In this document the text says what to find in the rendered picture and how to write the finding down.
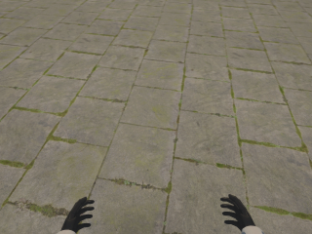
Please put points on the robot right hand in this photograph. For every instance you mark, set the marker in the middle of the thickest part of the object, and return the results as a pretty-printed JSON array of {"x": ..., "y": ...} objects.
[{"x": 244, "y": 219}]

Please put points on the robot left hand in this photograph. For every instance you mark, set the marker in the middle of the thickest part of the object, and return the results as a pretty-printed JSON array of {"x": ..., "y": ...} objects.
[{"x": 74, "y": 217}]

